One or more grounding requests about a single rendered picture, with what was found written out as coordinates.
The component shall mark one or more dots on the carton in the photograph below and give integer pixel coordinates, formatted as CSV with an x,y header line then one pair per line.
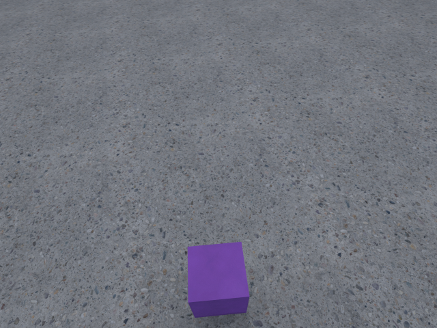
x,y
217,283

